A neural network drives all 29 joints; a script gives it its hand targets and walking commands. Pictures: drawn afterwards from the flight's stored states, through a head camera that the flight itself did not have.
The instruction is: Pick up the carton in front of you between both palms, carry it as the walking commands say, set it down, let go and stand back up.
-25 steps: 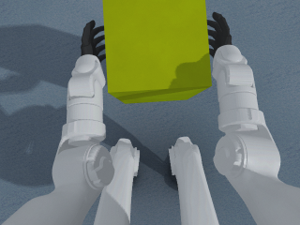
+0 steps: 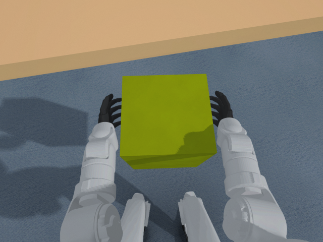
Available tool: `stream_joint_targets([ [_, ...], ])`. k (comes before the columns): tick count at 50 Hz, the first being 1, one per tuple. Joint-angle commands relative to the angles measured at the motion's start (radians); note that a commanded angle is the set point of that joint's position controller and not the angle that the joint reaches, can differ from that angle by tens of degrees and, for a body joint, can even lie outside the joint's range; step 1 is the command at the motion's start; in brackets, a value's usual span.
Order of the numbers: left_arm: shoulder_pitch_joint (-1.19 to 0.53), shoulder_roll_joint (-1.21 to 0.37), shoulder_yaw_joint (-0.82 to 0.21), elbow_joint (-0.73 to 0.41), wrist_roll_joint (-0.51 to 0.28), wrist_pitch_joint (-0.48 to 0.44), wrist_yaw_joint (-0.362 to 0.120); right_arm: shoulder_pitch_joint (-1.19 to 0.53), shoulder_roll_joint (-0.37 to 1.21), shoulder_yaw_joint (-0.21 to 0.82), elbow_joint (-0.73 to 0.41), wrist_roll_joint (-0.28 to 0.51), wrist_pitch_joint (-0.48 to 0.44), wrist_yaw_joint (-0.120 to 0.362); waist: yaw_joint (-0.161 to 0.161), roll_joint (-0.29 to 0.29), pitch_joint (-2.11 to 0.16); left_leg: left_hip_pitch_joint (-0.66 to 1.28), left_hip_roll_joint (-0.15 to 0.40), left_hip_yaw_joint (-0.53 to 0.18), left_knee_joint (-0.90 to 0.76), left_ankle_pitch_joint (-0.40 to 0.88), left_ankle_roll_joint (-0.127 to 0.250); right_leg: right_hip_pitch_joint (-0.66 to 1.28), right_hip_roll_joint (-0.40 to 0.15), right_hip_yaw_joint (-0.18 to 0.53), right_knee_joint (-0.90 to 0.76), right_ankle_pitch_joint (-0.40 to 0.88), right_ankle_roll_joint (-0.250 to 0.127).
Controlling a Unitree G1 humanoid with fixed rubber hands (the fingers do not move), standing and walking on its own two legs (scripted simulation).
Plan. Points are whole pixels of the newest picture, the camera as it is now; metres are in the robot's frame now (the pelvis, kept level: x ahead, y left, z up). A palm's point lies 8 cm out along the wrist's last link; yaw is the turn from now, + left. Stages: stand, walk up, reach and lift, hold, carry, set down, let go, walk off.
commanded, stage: reach and lift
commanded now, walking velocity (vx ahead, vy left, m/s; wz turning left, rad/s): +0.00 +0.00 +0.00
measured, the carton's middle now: (164, 128) +0.42 -0.01 -0.11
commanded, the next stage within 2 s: hold in 1.66 s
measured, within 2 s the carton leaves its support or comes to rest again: neither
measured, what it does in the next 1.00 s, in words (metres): rises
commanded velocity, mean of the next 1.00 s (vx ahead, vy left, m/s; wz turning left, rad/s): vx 0.00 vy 0.00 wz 0.00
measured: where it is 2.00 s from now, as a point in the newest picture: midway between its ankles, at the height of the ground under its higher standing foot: (163, 239)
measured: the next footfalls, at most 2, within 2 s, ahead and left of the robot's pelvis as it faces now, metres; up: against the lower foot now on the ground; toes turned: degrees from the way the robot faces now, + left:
none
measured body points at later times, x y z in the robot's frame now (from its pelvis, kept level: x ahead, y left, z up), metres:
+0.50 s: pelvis +0.05 +0.00 +0.12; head +0.08 +0.00 +0.57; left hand +0.38 +0.15 +0.11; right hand +0.37 -0.15 +0.10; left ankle +0.06 +0.14 -0.60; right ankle +0.07 -0.13 -0.60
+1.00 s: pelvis +0.04 +0.00 +0.14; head +0.02 +0.00 +0.59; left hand +0.35 +0.15 +0.16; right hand +0.35 -0.15 +0.16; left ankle +0.06 +0.14 -0.60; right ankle +0.07 -0.13 -0.60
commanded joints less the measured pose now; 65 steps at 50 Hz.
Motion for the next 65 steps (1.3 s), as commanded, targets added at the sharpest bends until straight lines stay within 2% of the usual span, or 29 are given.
stream_joint_targets([
  [1, -0.565, -1.056, -0.586, 0.055, -0.140, -0.011, -0.251, -0.527, 1.098, 0.545, 0.026, 0.155, -0.025, 0.242, -0.006, -0.025, -0.686, 0.444, -0.069, 0.125, -0.215, 0.217, 0.023, 0.544, 0.065, -0.116, -0.219, 0.239, -0.025],
  [10, -0.373, -1.066, -0.652, 0.012, -0.138, -0.012, -0.257, -0.343, 1.105, 0.608, -0.035, 0.153, -0.028, 0.241, -0.006, -0.021, -0.556, 0.685, -0.047, 0.085, -0.414, 0.299, 0.030, 0.765, 0.048, -0.080, -0.410, 0.313, -0.030],
  [18, -0.198, -1.051, -0.700, -0.035, -0.137, 0.015, -0.265, -0.175, 1.099, 0.655, -0.093, 0.156, -0.002, 0.242, -0.004, -0.018, -0.413, 0.919, -0.027, 0.058, -0.597, 0.432, 0.033, 0.975, 0.033, -0.056, -0.590, 0.436, -0.030],
  [25, -0.071, -1.031, -0.753, -0.119, -0.153, 0.088, -0.278, -0.052, 1.091, 0.722, -0.189, 0.187, 0.071, 0.243, -0.002, -0.018, -0.276, 1.113, -0.013, 0.047, -0.752, 0.512, 0.035, 1.163, 0.019, -0.047, -0.747, 0.520, -0.022],
  [31, 0.008, -1.029, -0.782, -0.202, -0.177, 0.180, -0.291, 0.009, 1.064, 0.758, -0.298, 0.208, 0.165, 0.245, 0.000, -0.011, -0.128, 1.231, -0.002, 0.040, -0.867, 0.515, 0.036, 1.273, 0.013, -0.047, -0.865, 0.501, -0.023],
  [36, -0.005, -0.998, -0.722, -0.190, -0.153, 0.236, -0.305, 0.014, 1.048, 0.684, -0.280, 0.179, 0.220, 0.255, -0.009, -0.011, 0.025, 1.230, 0.001, 0.048, -0.922, 0.357, 0.042, 1.265, 0.008, -0.056, -0.918, 0.352, -0.032],
  [40, -0.091, -1.011, -0.683, -0.165, -0.138, 0.239, -0.318, -0.076, 1.056, 0.649, -0.258, 0.165, 0.224, 0.272, -0.005, -0.006, 0.053, 1.217, 0.007, 0.056, -0.922, 0.260, 0.049, 1.256, 0.004, -0.065, -0.919, 0.254, -0.039],
  [48, -0.175, -1.029, -0.689, -0.173, -0.142, 0.238, -0.324, -0.169, 1.080, 0.666, -0.265, 0.174, 0.221, 0.281, -0.001, -0.010, -0.018, 1.247, 0.007, 0.061, -0.912, 0.267, 0.050, 1.287, 0.004, -0.068, -0.908, 0.262, -0.039],
  [54, -0.158, -1.013, -0.688, -0.184, -0.136, 0.247, -0.323, -0.146, 1.070, 0.663, -0.272, 0.168, 0.231, 0.277, -0.003, -0.013, -0.023, 1.269, 0.004, 0.062, -0.926, 0.301, 0.048, 1.310, 0.007, -0.067, -0.920, 0.302, -0.035],
  [65, -0.071, -0.994, -0.721, -0.263, -0.157, 0.271, -0.319, -0.058, 1.060, 0.698, -0.351, 0.192, 0.256, 0.267, -0.002, -0.016, -0.041, 1.323, -0.005, 0.059, -0.944, 0.437, 0.041, 1.369, 0.012, -0.059, -0.943, 0.438, -0.025],
])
